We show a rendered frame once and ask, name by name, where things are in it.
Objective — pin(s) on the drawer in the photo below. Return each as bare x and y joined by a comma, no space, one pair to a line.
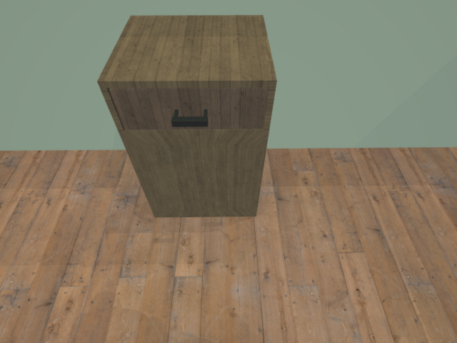
153,108

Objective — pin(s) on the cabinet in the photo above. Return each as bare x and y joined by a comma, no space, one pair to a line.
194,172

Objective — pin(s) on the handle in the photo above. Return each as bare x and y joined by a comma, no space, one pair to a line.
189,121

